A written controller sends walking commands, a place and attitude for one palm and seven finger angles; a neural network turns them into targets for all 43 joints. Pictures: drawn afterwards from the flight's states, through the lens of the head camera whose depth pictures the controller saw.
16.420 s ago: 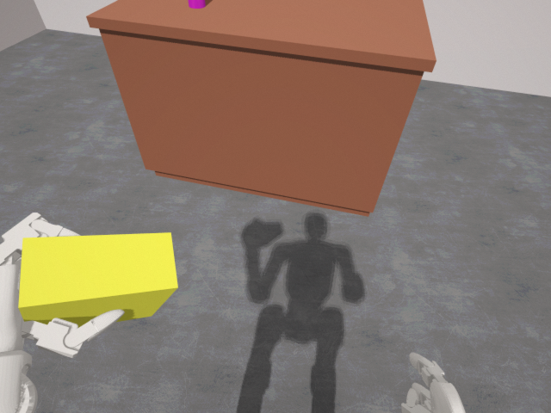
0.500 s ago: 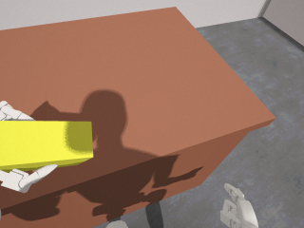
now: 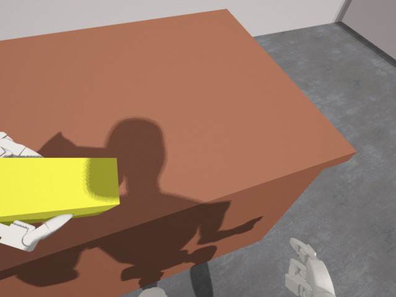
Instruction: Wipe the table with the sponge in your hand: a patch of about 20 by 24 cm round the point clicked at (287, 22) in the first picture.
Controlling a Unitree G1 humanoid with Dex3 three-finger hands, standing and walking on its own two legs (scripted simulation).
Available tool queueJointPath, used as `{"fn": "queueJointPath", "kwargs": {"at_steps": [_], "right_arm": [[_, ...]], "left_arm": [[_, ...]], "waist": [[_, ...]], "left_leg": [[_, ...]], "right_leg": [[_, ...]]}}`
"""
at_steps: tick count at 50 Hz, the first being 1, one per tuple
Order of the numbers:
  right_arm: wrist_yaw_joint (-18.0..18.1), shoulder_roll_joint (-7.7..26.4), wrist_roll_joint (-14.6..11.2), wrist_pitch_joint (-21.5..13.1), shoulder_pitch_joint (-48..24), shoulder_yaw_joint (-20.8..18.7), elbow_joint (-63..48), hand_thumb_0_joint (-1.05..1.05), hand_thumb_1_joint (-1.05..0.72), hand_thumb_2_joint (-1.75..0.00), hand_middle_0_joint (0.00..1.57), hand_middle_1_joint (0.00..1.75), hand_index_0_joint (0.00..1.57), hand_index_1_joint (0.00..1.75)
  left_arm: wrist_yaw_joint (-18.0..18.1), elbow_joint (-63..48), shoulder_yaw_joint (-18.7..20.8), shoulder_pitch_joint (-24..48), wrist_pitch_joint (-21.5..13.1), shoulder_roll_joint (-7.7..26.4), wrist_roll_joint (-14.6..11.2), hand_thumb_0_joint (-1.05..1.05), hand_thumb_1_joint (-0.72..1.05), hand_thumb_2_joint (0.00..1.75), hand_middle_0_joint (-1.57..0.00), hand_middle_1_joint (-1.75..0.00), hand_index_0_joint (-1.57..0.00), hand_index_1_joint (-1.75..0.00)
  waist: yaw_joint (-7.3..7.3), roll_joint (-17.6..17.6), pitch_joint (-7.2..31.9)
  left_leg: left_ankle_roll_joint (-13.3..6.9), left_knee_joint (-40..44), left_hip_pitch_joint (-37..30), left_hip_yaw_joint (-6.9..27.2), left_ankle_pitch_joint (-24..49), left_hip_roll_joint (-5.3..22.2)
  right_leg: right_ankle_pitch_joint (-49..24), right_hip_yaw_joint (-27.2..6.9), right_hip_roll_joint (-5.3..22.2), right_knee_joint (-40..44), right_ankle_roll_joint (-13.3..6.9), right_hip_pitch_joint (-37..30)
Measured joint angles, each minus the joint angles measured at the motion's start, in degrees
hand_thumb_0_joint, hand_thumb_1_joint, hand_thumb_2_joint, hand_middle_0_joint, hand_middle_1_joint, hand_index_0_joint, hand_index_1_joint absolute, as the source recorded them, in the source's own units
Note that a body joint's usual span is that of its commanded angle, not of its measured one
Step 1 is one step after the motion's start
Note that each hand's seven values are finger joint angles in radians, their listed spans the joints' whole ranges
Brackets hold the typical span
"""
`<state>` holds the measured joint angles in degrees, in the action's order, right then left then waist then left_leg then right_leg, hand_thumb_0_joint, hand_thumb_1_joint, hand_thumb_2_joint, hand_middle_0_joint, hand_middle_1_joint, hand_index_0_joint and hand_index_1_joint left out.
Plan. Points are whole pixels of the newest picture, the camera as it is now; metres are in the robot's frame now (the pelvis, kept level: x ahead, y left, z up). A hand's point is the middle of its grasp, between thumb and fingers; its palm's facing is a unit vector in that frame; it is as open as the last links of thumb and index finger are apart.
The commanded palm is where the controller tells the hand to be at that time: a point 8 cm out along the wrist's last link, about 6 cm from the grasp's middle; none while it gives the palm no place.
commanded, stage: shuffle to correct the standing spot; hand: left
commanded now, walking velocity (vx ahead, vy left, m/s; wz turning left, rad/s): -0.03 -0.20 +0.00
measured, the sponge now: (75, 192) +0.24 +0.20 +0.15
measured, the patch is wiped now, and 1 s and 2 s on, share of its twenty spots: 0.00 0.00 0.00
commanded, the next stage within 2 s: none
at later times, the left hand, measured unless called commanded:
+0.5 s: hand (31, 191) +0.22 +0.24 +0.17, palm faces +0.33 -0.84 -0.42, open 10.1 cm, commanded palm +0.16 +0.28 +0.19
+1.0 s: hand (30, 191) +0.22 +0.24 +0.17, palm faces +0.34 -0.84 -0.43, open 10.1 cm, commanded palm +0.16 +0.28 +0.19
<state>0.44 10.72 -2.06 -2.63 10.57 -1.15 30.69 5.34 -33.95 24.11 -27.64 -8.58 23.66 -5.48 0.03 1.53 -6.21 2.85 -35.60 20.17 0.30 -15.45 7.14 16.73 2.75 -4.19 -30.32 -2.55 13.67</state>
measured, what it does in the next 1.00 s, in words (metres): stands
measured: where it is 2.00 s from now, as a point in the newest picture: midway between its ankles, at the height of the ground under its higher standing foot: outside the picture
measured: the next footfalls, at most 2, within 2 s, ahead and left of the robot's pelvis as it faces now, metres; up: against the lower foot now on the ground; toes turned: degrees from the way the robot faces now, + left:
none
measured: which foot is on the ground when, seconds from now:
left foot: down 0.00-1.00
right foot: down 0.00-1.00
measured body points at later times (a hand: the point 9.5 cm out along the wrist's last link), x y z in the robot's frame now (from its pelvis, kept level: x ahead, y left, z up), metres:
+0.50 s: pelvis +0.00 +0.00 +0.00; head +0.05 +0.01 +0.45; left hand +0.20 +0.29 +0.20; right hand +0.17 -0.23 -0.09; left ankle +0.03 +0.15 -0.73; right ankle -0.01 -0.10 -0.73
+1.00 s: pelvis +0.00 +0.00 +0.00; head +0.05 +0.01 +0.45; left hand +0.20 +0.29 +0.20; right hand +0.17 -0.23 -0.08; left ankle +0.03 +0.15 -0.73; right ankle -0.01 -0.10 -0.73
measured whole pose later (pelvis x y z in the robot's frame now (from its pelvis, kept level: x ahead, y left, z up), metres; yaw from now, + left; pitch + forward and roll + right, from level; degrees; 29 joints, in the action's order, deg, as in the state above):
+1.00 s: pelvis +0.00 +0.00 +0.00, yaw +1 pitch +0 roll -2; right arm 0.9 10.7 -2.1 -2.7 10.9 -1.0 31.0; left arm 6.1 -33.9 23.1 -28.0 -8.1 23.5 -5.7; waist -0.5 1.2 -5.6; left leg 3.0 -34.0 19.7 0.5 -14.7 6.5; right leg 16.3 3.1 -3.5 -29.0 -2.1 13.1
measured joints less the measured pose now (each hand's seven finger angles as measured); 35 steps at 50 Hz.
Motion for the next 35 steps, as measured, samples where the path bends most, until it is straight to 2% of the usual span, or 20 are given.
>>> {"fn": "queueJointPath", "kwargs": {"at_steps": [8,16,35], "right_arm": [[0.6,1.01,-0.01,0.12,0.62,-0.78,0.78,0.01,-0.91,-0.9,0.2,0.3,0.21,0.3],[0.5,0.27,-0.11,-0.44,0.9,-0.28,0.58,0.01,-0.91,-0.9,0.2,0.3,0.21,0.3],[0.52,0.07,-0.08,0.04,0.05,-0.13,0.66,0.01,-0.91,-0.9,0.2,0.3,0.21,0.3]], "left_arm": [[0.23,0.04,-0.59,0.13,0.18,-1.01,-0.05,-0.01,-0.49,1.04,-0.74,-1.35,-0.74,-1.36],[0.25,0.2,-0.78,0.13,-0.12,-0.13,0.24,-0.01,-0.49,1.04,-0.74,-1.35,-0.74,-1.36],[0.24,0.09,-1.29,0.02,0.58,-0.4,-0.53,-0.02,-0.49,1.04,-0.74,-1.35,-0.74,-1.36]], "waist": [[-0.39,-0.91,0.5],[-0.49,-0.39,0.2],[-0.34,-0.77,0.64]], "left_leg": [[-0.09,-0.28,-0.15,-0.4,-0.27,-0.92],[0.16,1.08,-0.44,0.07,0.58,-0.46],[0.01,0.58,-0.54,-0.04,-0.02,-0.82]], "right_leg": [[1.22,-0.26,1.02,-1.98,0.48,0.61],[-0.31,0.16,0.46,0.78,0.41,-0.43],[0.42,0.12,0.85,0.15,0.53,-0.5]]}}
